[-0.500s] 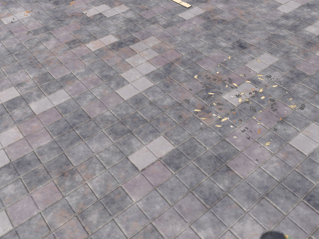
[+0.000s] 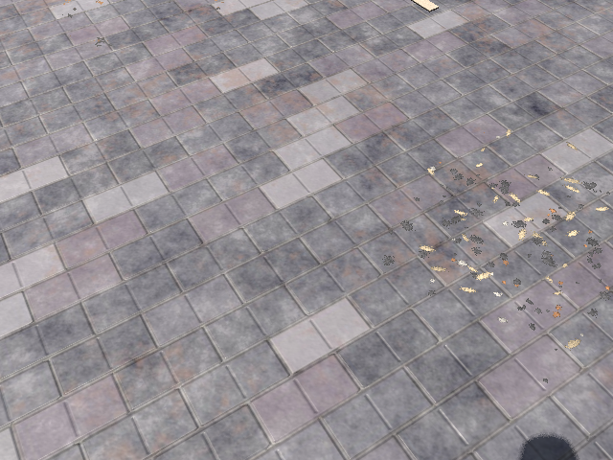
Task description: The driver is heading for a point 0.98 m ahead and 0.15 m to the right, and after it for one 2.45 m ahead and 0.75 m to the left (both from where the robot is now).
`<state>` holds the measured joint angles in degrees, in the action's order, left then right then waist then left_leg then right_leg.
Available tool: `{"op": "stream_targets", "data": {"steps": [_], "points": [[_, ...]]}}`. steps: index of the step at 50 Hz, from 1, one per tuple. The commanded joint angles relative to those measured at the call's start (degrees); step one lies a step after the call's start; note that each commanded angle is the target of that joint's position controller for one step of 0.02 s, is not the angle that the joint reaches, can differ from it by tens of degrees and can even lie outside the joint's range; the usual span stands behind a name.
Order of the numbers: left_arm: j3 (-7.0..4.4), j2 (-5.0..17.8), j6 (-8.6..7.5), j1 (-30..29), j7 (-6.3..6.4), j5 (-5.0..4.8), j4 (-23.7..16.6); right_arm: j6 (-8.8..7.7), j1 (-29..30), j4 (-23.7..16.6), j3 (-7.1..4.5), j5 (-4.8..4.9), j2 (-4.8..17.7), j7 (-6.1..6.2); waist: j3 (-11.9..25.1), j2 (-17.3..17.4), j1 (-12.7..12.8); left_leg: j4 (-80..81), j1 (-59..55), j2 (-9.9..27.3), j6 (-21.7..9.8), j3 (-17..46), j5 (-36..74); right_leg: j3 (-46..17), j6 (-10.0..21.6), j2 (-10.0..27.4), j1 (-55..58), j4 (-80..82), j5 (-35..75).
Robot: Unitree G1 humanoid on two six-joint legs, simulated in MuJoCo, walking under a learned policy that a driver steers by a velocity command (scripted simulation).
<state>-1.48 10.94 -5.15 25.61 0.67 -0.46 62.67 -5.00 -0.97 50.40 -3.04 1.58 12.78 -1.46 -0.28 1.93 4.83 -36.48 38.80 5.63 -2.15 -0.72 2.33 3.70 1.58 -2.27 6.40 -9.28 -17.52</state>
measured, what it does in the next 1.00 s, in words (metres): walks ahead, turning right: left foot, then right foot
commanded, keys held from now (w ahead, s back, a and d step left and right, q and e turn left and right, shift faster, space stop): w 0.10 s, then w+e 0.66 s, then w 0.14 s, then w+q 0.10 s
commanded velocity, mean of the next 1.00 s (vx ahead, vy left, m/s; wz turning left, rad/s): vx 0.49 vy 0.00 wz -0.33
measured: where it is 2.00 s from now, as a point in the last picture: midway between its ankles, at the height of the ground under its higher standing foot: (405, 274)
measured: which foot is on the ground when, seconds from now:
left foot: up 0.00-0.08, down 0.10-0.70, up 0.72-1.00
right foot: down 0.00-0.10, up 0.12-0.68, down 0.70-1.00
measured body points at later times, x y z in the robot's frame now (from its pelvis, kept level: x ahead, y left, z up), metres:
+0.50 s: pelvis +0.29 +0.05 +0.01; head +0.29 +0.05 +0.46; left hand +0.46 +0.29 -0.11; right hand +0.25 -0.20 -0.14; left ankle +0.23 +0.14 -0.74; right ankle +0.44 -0.15 -0.67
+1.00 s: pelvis +0.56 -0.07 +0.01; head +0.58 -0.09 +0.46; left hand +0.72 +0.16 -0.11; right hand +0.63 -0.38 -0.10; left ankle +0.77 +0.06 -0.66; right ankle +0.51 -0.11 -0.74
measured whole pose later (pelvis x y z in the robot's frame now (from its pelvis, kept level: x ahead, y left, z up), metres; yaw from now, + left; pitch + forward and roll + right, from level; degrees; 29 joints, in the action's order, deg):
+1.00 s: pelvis +0.56 -0.07 +0.01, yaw -22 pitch +2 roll -1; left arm -3.7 12.8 -4.6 17.0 -0.3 -0.2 49.2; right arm -5.7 -5.0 47.3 -3.9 0.2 15.9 0.3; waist -0.8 2.5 2.0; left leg -49.1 40.6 8.7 1.0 2.6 -3.2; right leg -1.0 5.9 -6.3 -6.6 -15.3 -10.4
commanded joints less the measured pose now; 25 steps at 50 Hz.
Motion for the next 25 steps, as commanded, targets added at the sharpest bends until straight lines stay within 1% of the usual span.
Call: {"op": "stream_targets", "data": {"steps": [1,2,3,4,5,6,7,8,9,10,11,12,13,14,15,17,19,21,23,25], "points": [[-2.10,9.59,0.13,2.30,0.41,-0.49,-1.15,-1.22,7.98,-5.54,-0.13,0.21,3.26,-1.17,-8.21,-5.70,-1.50,4.30,1.03,-1.13,-1.75,-0.56,-1.46,-5.97,8.30,17.25,-2.73,1.08,21.32],[-2.35,10.18,0.34,1.63,0.40,-0.44,-1.37,-1.38,6.84,-5.60,-0.44,0.22,4.15,-1.40,-6.97,-6.33,-2.74,5.27,-1.94,-2.05,-2.63,-1.10,-3.40,-5.51,7.71,17.59,-1.42,-1.25,27.03],[-2.64,11.06,0.56,0.81,0.39,-0.29,-1.67,-1.49,4.04,-5.17,-1.08,0.18,5.57,-1.43,-4.39,-7.64,-4.67,5.26,-7.17,-3.80,-3.56,-2.27,-5.36,-5.01,7.11,17.61,-0.46,-5.15,37.23],[-2.79,11.53,0.97,-0.14,0.34,0.00,-1.92,-1.50,-2.36,-3.57,-2.19,0.18,7.62,-1.27,0.00,-8.64,-8.32,4.93,-15.88,-6.07,-4.85,-3.85,-6.81,-3.66,6.20,16.48,-0.72,-13.13,47.77],[-2.40,10.71,1.33,-1.05,0.29,0.34,-2.48,-1.30,-13.35,-0.25,-3.64,0.30,10.24,-0.89,6.26,-8.46,-13.44,4.59,-30.47,-6.88,-6.52,-3.97,-6.81,-1.60,4.41,13.61,-6.04,-26.10,50.20],[-1.19,7.69,1.23,0.21,0.01,1.27,-4.10,-1.09,-23.51,1.71,-4.86,-0.60,15.43,-0.10,15.10,0.17,-15.34,4.17,-49.84,6.26,-10.25,12.17,-9.65,-0.25,2.56,9.34,-21.59,-46.74,29.49],[1.10,-1.37,-0.18,8.16,-0.72,-0.19,-3.59,-1.23,-25.63,2.69,-4.64,-1.63,16.74,-0.76,25.18,15.32,-10.23,15.62,-64.61,18.70,-18.58,42.11,-24.53,-6.70,0.35,-1.53,-40.02,-64.99,-13.74],[-0.63,5.74,-1.64,2.06,-0.80,-2.20,-3.90,-1.58,-23.17,2.35,-3.18,-1.35,11.07,-0.79,20.03,8.74,-12.14,20.41,-59.76,16.88,-15.02,42.83,-27.46,-13.71,1.80,0.91,-45.45,-71.37,-13.55],[-1.56,8.81,-2.18,-3.90,-0.61,-3.25,-6.24,-1.92,-17.63,1.65,-2.41,-1.07,8.74,-0.56,11.11,6.27,-10.79,20.87,-50.95,15.67,-11.95,32.36,-22.83,-11.65,2.72,3.81,-48.62,-71.72,-8.44],[-1.79,9.12,-2.11,-6.57,0.07,-2.77,-6.88,-2.31,-12.29,0.74,-1.70,-1.24,7.04,-0.58,7.24,0.32,-8.51,22.28,-41.32,14.13,-10.48,24.31,-15.43,-10.60,2.76,7.29,-45.43,-68.84,-2.38],[-2.39,8.46,-1.48,-6.98,0.53,-1.82,-6.77,-2.67,-9.68,0.91,-1.36,-1.76,5.40,-0.76,4.59,-0.35,-6.51,23.95,-34.28,12.05,-9.28,18.08,-11.25,-10.37,2.76,9.27,-42.19,-65.49,0.90],[-2.57,7.12,-0.45,-4.84,0.44,-1.67,-6.30,-2.85,-8.90,1.60,-0.96,-2.43,3.90,-0.84,3.86,1.57,-4.54,25.51,-30.27,10.18,-8.24,13.52,-9.87,-11.07,3.03,10.79,-38.42,-63.43,2.82],[-2.68,5.78,0.46,-3.50,0.38,-1.92,-5.90,-2.85,-9.30,2.37,-0.88,-2.54,3.09,-0.78,2.94,2.43,-3.79,26.93,-28.42,9.01,-8.06,10.38,-9.32,-10.97,3.22,11.08,-37.15,-61.97,3.35],[-2.78,5.01,1.21,-3.31,0.41,-2.12,-5.92,-2.94,-10.01,3.03,-0.99,-2.48,3.52,-0.52,1.67,2.53,-3.38,28.10,-26.96,8.62,-8.29,7.66,-7.89,-10.67,3.19,11.20,-37.41,-60.92,3.67],[-2.92,4.89,1.79,-4.58,0.49,-2.08,-6.52,-3.04,-10.44,3.49,-1.17,-2.43,4.40,-0.18,0.15,2.29,-3.09,29.07,-26.11,8.51,-8.36,5.48,-6.45,-10.71,3.03,11.33,-39.18,-59.69,4.90],[-3.28,5.45,2.36,-8.52,0.54,-1.61,-8.18,-3.01,-11.79,4.07,-1.56,-2.65,5.93,0.68,-1.81,1.29,-3.45,30.27,-26.93,8.70,-8.47,2.57,-4.67,-11.61,2.37,11.34,-44.31,-56.41,9.58],[-3.54,5.68,2.21,-11.89,0.18,-1.24,-9.52,-2.72,-13.20,4.43,-1.64,-2.83,6.37,1.46,-2.88,0.59,-4.07,30.64,-29.24,8.66,-8.10,0.06,-2.97,-12.35,1.73,10.67,-48.60,-51.27,14.86],[-3.60,5.59,1.81,-14.60,-0.46,-1.01,-10.56,-2.49,-14.13,4.43,-1.65,-2.91,6.87,2.08,-3.25,0.39,-4.63,30.66,-31.20,8.21,-7.32,-2.95,-0.98,-11.46,1.36,9.88,-49.76,-45.37,19.98],[-3.27,5.07,1.59,-18.43,-1.20,-0.79,-11.97,-2.23,-15.11,4.31,-1.68,-2.68,7.49,2.58,-4.00,-0.05,-5.78,30.95,-32.68,7.89,-6.47,-6.02,0.32,-8.43,1.28,9.37,-49.29,-39.33,23.45],[-2.71,4.14,1.54,-22.83,-1.95,-0.58,-13.85,-1.76,-17.59,4.80,-1.82,-2.33,8.05,2.98,-5.29,-0.73,-7.46,30.55,-35.93,8.65,-6.13,-7.98,1.98,-5.86,1.48,9.18,-50.23,-34.97,24.15]]}}
Next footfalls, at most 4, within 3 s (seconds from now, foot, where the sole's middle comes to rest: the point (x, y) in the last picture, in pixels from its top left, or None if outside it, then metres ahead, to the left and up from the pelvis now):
0.10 left None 0.27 0.14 -0.77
0.70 right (407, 439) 0.55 -0.13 -0.77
1.24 left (372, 289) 0.93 -0.05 -0.77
1.72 right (449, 250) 1.07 -0.26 -0.77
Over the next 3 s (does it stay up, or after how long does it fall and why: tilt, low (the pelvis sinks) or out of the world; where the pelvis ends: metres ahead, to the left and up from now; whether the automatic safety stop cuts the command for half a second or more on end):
stays up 0.94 -0.11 0.00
